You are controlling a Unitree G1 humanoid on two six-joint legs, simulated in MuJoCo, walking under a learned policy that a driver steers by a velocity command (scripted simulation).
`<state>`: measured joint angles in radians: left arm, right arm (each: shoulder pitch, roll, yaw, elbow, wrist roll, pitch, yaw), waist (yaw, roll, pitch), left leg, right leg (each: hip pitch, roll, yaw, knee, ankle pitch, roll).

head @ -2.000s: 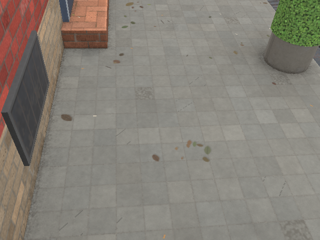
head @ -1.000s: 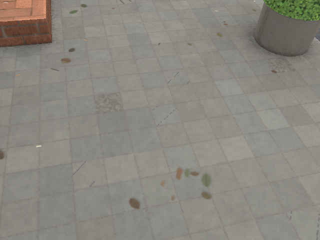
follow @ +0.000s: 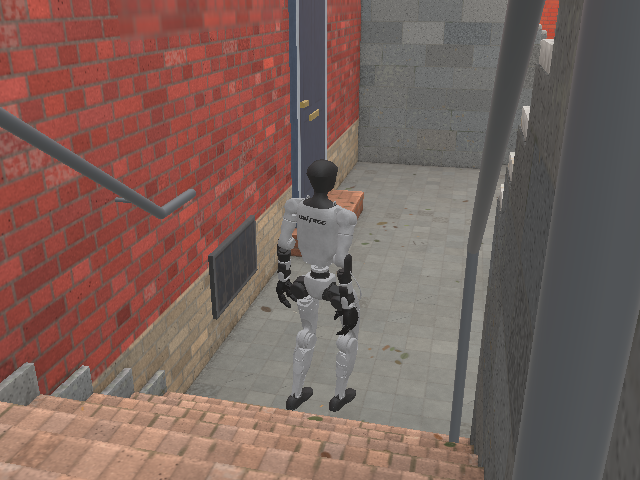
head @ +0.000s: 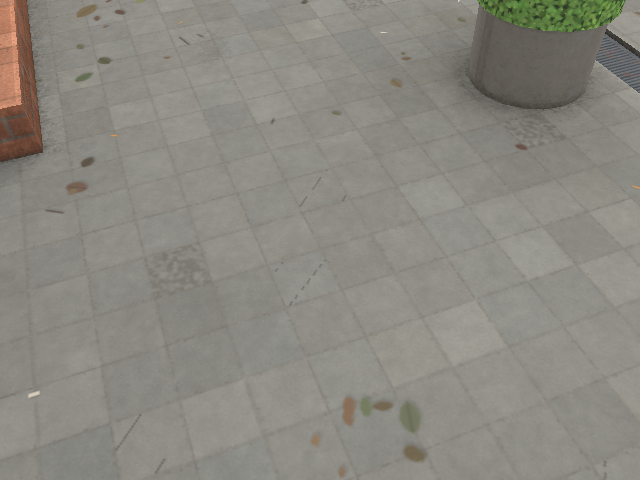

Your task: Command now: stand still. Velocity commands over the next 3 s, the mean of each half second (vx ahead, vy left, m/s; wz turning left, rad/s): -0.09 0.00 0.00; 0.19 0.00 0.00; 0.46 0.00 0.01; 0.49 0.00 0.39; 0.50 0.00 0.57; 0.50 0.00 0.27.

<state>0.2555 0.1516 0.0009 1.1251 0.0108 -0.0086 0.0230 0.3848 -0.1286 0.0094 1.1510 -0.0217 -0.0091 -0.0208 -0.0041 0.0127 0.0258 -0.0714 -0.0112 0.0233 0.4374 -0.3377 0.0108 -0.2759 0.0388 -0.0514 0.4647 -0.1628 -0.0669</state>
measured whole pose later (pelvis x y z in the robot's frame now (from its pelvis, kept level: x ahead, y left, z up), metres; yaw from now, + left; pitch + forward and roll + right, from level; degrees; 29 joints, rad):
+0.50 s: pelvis -0.06 +0.02 -0.02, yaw +1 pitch -1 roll +0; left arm 0.16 0.23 0.06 0.98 0.01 0.05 0.05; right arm 0.30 -0.18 -0.03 0.99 -0.02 0.05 -0.02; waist -0.02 -0.02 0.05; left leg -0.31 -0.04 0.03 0.68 -0.36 0.07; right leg -0.45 0.00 -0.05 0.57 -0.11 -0.05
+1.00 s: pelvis -0.06 -0.01 +0.00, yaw +0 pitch +0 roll +1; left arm 0.55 0.14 0.02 1.17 0.03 -0.05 0.01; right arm 0.25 -0.20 -0.06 1.00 -0.04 -0.02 0.04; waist 0.00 0.03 -0.02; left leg -0.64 -0.01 -0.03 1.11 -0.18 0.06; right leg -0.04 0.06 -0.06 0.36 -0.33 -0.08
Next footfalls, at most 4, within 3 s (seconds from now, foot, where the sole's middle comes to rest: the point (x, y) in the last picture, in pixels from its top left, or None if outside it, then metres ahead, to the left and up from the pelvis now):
0.86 right None -0.11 -0.07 -0.77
1.30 left None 0.24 0.09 -0.77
1.84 right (384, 471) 0.55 -0.08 -0.77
2.36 left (250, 394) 0.73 0.21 -0.77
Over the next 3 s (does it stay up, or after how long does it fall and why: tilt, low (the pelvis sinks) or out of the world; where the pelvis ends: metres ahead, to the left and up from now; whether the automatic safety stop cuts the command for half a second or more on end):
stays up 0.94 0.27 -0.02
